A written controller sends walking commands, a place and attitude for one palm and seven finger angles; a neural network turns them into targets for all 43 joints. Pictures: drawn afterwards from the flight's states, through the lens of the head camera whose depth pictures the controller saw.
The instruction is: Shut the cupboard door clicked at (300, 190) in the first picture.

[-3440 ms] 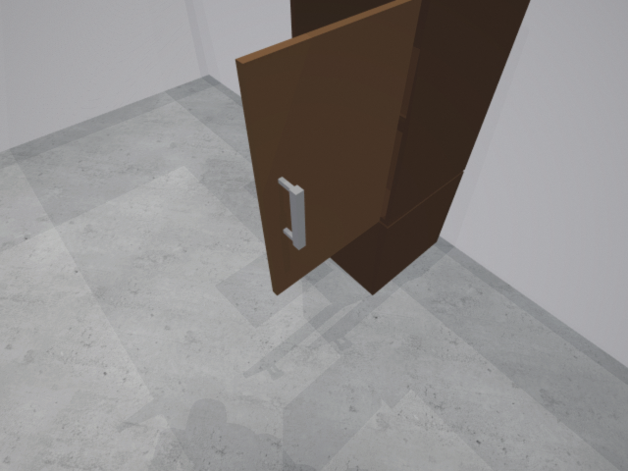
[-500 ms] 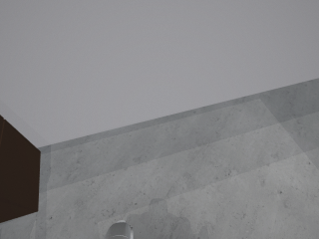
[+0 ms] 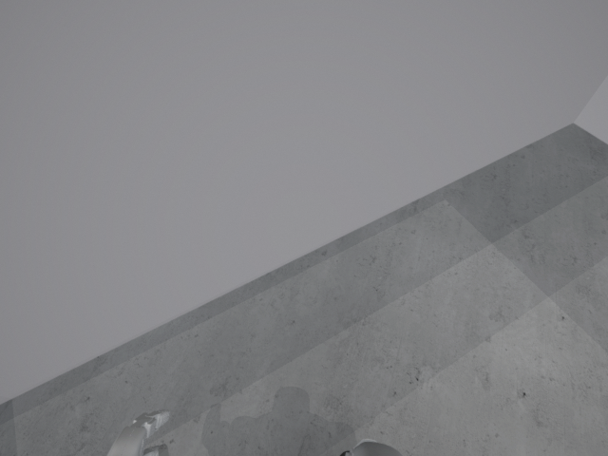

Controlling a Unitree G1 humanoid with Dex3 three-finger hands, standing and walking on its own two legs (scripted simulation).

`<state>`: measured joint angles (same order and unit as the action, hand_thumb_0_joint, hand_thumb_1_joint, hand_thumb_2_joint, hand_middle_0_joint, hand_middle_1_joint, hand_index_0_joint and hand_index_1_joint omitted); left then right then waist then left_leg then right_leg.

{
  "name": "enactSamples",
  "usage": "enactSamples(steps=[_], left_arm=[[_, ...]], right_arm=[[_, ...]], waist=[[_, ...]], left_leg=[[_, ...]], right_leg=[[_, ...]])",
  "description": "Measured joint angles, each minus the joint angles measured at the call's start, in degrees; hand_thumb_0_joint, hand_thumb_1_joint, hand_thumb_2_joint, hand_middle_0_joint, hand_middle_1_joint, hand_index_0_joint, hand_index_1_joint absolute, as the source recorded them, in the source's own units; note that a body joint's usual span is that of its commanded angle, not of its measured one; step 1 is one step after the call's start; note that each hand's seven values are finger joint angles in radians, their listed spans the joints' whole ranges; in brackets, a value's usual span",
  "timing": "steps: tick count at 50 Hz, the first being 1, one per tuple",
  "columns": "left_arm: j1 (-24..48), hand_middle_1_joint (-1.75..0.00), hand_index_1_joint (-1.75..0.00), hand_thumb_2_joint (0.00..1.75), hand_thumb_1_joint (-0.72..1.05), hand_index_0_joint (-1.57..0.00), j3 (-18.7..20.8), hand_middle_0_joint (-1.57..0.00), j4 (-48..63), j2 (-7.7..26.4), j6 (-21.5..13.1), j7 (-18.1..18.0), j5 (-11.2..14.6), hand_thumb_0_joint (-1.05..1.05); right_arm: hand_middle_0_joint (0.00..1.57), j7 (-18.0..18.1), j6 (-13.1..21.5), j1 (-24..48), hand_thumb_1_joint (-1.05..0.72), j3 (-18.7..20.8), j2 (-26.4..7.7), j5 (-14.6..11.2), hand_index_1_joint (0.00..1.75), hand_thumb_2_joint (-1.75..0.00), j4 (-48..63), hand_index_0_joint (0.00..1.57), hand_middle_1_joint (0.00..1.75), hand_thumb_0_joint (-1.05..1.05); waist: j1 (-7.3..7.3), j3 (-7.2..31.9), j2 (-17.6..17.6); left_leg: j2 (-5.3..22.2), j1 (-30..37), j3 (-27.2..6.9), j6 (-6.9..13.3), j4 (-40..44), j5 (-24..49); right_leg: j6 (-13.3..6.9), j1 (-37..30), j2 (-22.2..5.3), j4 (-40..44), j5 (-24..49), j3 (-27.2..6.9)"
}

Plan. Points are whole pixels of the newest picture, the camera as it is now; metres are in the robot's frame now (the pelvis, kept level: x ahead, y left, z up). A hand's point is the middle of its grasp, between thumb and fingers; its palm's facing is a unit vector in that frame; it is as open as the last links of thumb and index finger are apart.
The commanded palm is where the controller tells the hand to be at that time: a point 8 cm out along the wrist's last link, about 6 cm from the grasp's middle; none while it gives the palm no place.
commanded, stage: walk to a spot facing it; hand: left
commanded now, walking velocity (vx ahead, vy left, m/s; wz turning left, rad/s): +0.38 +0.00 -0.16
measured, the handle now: out of the picture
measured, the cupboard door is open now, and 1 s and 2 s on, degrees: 90 90 90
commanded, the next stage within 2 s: turn to face it in 0.20 s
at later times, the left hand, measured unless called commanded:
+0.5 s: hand (207, 343) +0.30 +0.18 -0.15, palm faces +0.01 -0.99 -0.17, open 7.3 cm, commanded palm none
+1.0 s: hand (192, 331) +0.33 +0.21 -0.17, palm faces +0.34 -0.90 -0.27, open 7.3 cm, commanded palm none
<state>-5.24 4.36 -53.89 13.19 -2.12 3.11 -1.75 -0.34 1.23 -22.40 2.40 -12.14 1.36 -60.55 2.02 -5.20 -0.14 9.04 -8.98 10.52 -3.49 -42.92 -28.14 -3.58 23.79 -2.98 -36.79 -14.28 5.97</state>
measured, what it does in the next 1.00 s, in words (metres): walks ahead, turning left: left foot, then right foot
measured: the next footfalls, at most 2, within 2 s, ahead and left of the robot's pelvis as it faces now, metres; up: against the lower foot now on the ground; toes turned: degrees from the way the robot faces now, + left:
left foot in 0.30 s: +0.27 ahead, +0.13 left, +0.00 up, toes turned +6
right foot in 0.56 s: +0.31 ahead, -0.13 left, +0.00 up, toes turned -3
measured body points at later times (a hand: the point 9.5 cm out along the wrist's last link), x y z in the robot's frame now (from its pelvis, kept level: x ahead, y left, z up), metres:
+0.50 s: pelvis +0.23 +0.00 +0.02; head +0.27 +0.00 +0.47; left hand +0.30 +0.23 -0.14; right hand +0.24 -0.23 -0.13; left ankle +0.23 +0.12 -0.72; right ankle +0.21 -0.12 -0.68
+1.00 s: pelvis +0.33 -0.02 +0.00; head +0.37 +0.00 +0.45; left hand +0.31 +0.26 -0.14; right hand +0.53 -0.24 -0.12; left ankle +0.34 +0.09 -0.72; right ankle +0.31 -0.16 -0.64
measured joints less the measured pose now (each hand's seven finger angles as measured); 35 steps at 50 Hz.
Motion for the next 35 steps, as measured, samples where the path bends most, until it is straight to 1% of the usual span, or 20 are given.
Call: enactSamples(steps=[2, 4, 6, 8, 13, 14, 15, 17, 19, 20, 21, 22, 25, 27, 28, 29, 30, 32, 34, 35], left_arm=[[0.12, -0.29, -0.30, 0.89, 0.91, -0.20, -0.21, -0.19, -0.12, -0.88, -0.68, -1.02, 0.56, 0.00], [-1.21, -0.29, -0.30, 0.89, 0.91, -0.20, -0.52, -0.19, -0.69, -1.54, -0.59, -1.88, 0.63, 0.00], [-3.07, -0.29, -0.30, 0.89, 0.91, -0.20, -0.72, -0.19, -1.93, -2.01, -0.37, -2.33, 0.43, 0.00], [-4.84, -0.29, -0.30, 0.89, 0.92, -0.20, -0.60, -0.20, -3.41, -2.33, -0.25, -2.53, 0.44, 0.00], [-8.33, -0.30, -0.30, 0.89, 0.94, -0.20, -0.43, -0.20, -6.57, -1.71, -0.28, -2.13, 0.59, 0.00], [-9.20, -0.30, -0.30, 0.89, 0.93, -0.20, -0.46, -0.20, -6.97, -1.82, -0.15, -2.10, 0.67, 0.00], [-10.18, -0.30, -0.30, 0.89, 0.93, -0.20, -0.47, -0.20, -7.21, -1.98, 0.06, -2.09, 0.79, 0.00], [-10.77, -0.30, -0.30, 0.89, 0.93, -0.20, -0.54, -0.20, -8.19, -1.52, 0.89, -2.33, 0.88, 0.00], [-9.94, -0.30, -0.30, 0.89, 0.92, -0.20, -0.65, -0.20, -8.96, -1.31, 1.44, -2.51, 0.74, 0.00], [-9.05, -0.29, -0.30, 0.89, 0.92, -0.20, -0.70, -0.20, -8.96, -1.37, 1.55, -2.49, 0.71, 0.00], [-7.97, -0.29, -0.30, 0.89, 0.92, -0.20, -0.80, -0.20, -8.66, -1.53, 1.62, -2.45, 0.70, 0.01], [-6.85, -0.29, -0.30, 0.89, 0.92, -0.20, -0.94, -0.19, -8.13, -1.82, 1.61, -2.44, 0.72, 0.01], [-3.67, -0.29, -0.30, 0.89, 0.92, -0.20, -1.43, -0.19, -5.98, -2.89, 1.22, -2.41, 0.89, 0.01], [-2.08, -0.29, -0.30, 0.89, 0.91, -0.20, -1.53, -0.19, -4.53, -3.34, 0.79, -2.40, 1.00, 0.01], [-1.75, -0.29, -0.30, 0.89, 0.91, -0.20, -1.55, -0.19, -3.80, -3.32, 0.44, -2.44, 0.96, 0.00], [-1.53, -0.29, -0.30, 0.89, 0.91, -0.20, -1.48, -0.20, -3.36, -3.50, 0.12, -2.64, 0.80, 0.00], [-1.23, -0.29, -0.30, 0.89, 0.91, -0.20, -1.49, -0.20, -3.12, -3.93, 0.00, -2.84, 0.67, 0.00], [-1.05, -0.29, -0.30, 0.89, 0.91, -0.20, -1.66, -0.20, -2.51, -4.57, -0.21, -3.28, 0.51, 0.00], [-1.60, -0.30, -0.30, 0.89, 0.91, -0.20, -1.83, -0.20, -1.97, -4.86, -0.17, -3.75, 0.51, 0.00], [-2.03, -0.30, -0.30, 0.89, 0.91, -0.20, -1.52, -0.20, -1.68, -4.81, -0.13, -4.10, 0.69, 0.00]], right_arm=[[0.20, 0.01, -1.24, 1.56, -0.91, 0.46, -0.77, -0.29, 0.30, -0.90, -1.56, 0.20, 0.30, 0.00], [0.20, 0.12, -1.51, 3.42, -0.91, 0.78, -0.84, -0.10, 0.30, -0.90, -1.81, 0.20, 0.30, 0.01], [0.20, 0.03, -1.25, 5.07, -0.91, 0.88, -0.28, 0.09, 0.30, -0.90, -0.91, 0.20, 0.30, 0.01], [0.20, -0.28, -0.74, 6.39, -0.91, 0.86, 0.56, 0.15, 0.30, -0.90, 0.48, 0.20, 0.30, 0.01], [0.20, -0.93, 1.03, 8.93, -0.91, 0.37, 2.36, 0.20, 0.30, -0.90, 2.67, 0.20, 0.30, 0.00], [0.20, -0.97, 1.59, 9.13, -0.91, 0.23, 2.37, 0.25, 0.30, -0.90, 2.98, 0.20, 0.30, 0.00], [0.20, -0.90, 2.30, 9.33, -0.91, 0.15, 2.28, 0.48, 0.30, -0.90, 3.24, 0.20, 0.30, 0.00], [0.20, -0.30, 3.01, 9.99, -0.91, -0.20, 3.30, 0.98, 0.30, -0.90, 3.31, 0.20, 0.30, 0.00], [0.20, 0.54, 3.24, 9.36, -0.91, -0.43, 4.22, 0.93, 0.30, -0.90, 3.44, 0.20, 0.30, 0.00], [0.20, 1.23, 3.34, 8.87, -0.92, -0.18, 4.31, 0.76, 0.30, -0.90, 3.26, 0.20, 0.30, -0.01], [0.20, 1.59, 3.38, 8.34, -0.93, -0.18, 4.18, 0.70, 0.30, -0.90, 2.82, 0.20, 0.30, -0.01], [0.20, 1.73, 3.26, 7.78, -0.94, -0.33, 3.97, 0.67, 0.30, -0.90, 2.23, 0.20, 0.30, -0.01], [0.20, 1.64, 2.01, 6.19, -0.94, -0.70, 3.40, 0.41, 0.30, -0.90, 0.49, 0.20, 0.30, -0.01], [0.20, 1.41, 0.68, 5.22, -0.93, -0.63, 3.29, 0.06, 0.30, -0.90, -0.48, 0.20, 0.30, -0.01], [0.20, 1.23, -0.01, 4.63, -0.93, -0.52, 3.35, -0.18, 0.30, -0.90, -0.83, 0.20, 0.30, -0.01], [0.20, 0.96, -0.79, 4.32, -0.92, -0.35, 3.18, -0.40, 0.30, -0.90, -1.22, 0.20, 0.30, 0.00], [0.20, 0.78, -1.68, 4.50, -0.92, -0.02, 2.82, -0.50, 0.30, -0.90, -1.57, 0.20, 0.30, 0.00], [0.20, 0.71, -3.01, 5.50, -0.92, 0.57, 2.23, -0.55, 0.30, -0.90, -1.82, 0.20, 0.30, 0.00], [0.20, 0.56, -3.68, 7.07, -0.92, 0.95, 1.74, -0.68, 0.30, -0.90, -1.38, 0.20, 0.30, 0.00], [0.20, 0.41, -3.87, 7.90, -0.91, 1.08, 1.55, -0.72, 0.30, -0.90, -0.88, 0.20, 0.30, 0.00]], waist=[[0.22, -1.12, 1.24], [0.53, -0.90, 1.33], [0.74, 0.10, 0.49], [0.75, 1.17, -0.42], [-0.43, 2.10, -1.42], [-0.76, 2.25, -1.23], [-1.07, 2.56, -0.87], [-0.99, 2.67, -2.08], [-0.63, 2.97, -2.49], [-0.52, 2.91, -2.45], [-0.54, 2.71, -2.30], [-0.61, 2.49, -1.94], [-0.27, 1.81, -0.40], [-0.03, 1.51, 0.09], [0.00, 1.69, -0.26], [-0.03, 2.06, -0.21], [0.13, 2.10, 0.33], [0.29, 1.76, 0.48], [0.14, 1.28, -0.08], [0.08, 1.15, -0.51]], left_leg=[[-0.58, -6.86, -4.88, 0.84, -16.03, -0.58], [-0.93, -12.51, -6.40, 0.97, -21.89, 2.23], [-0.86, -16.04, -6.13, 0.78, -19.03, 4.42], [-0.93, -17.76, -5.55, 0.55, -12.23, 7.25], [-2.45, -15.73, -3.97, 0.73, 5.82, 14.78], [-2.90, -14.23, -3.66, 1.03, 9.21, 16.24], [-2.96, -13.38, -3.70, 2.60, 10.39, 18.12], [-3.37, -13.11, -2.43, 4.16, 6.71, 14.96], [-3.99, -11.56, -2.04, 4.24, 7.09, 12.41], [-4.43, -10.48, -2.23, 3.71, 8.50, 12.49], [-4.89, -9.32, -2.59, 3.37, 10.20, 12.95], [-5.24, -8.24, -3.12, 3.40, 11.85, 13.36], [-5.73, -6.21, -5.63, 3.11, 14.39, 13.61], [-6.06, -5.71, -7.42, 2.29, 13.50, 12.40], [-6.56, -5.74, -8.07, 1.79, 12.22, 11.27], [-6.63, -6.31, -8.42, 1.54, 10.11, 9.90], [-6.50, -7.63, -8.75, 1.34, 5.74, 5.54], [-6.90, -11.48, -8.65, 0.95, -6.41, -0.85], [-7.00, -14.64, -7.72, 0.53, -14.69, -1.79], [-6.89, -15.64, -7.11, 0.36, -15.90, -1.42]], right_leg=[[0.48, -1.78, 1.15, -1.80, -2.23, 0.55], [1.06, -4.96, 2.10, 1.08, -2.67, 0.54], [1.28, -8.16, 2.68, 5.18, -2.06, 0.04], [1.14, -11.11, 3.02, 8.80, -1.89, -0.48], [2.30, -17.44, 3.45, 11.63, -5.10, -1.32], [2.70, -18.00, 3.50, 10.18, -6.84, -1.58], [2.62, -17.23, 3.57, 6.60, -9.04, -1.79], [2.01, -12.35, 3.00, -8.31, -14.10, -3.20], [2.20, -6.48, 2.62, -21.91, -13.71, -3.41], [2.69, -4.28, 2.06, -24.97, -12.62, -3.11], [3.25, -2.80, 1.43, -25.10, -11.70, -2.80], [3.72, -2.06, 0.92, -22.64, -11.17, -2.48], [4.58, -2.53, 0.45, -9.51, -8.44, -1.94], [4.97, -4.41, 0.39, -0.40, -2.64, -1.60], [4.60, -5.88, -0.09, 3.20, 0.11, -1.39], [3.81, -6.90, -0.33, 3.63, -2.48, -0.70], [3.18, -7.36, -0.38, 2.79, -4.52, 0.30], [2.54, -9.03, -1.08, 2.76, -6.05, 2.10], [2.67, -11.24, -1.82, 4.47, -5.81, 3.46], [2.65, -12.30, -2.16, 5.47, -5.77, 4.14]])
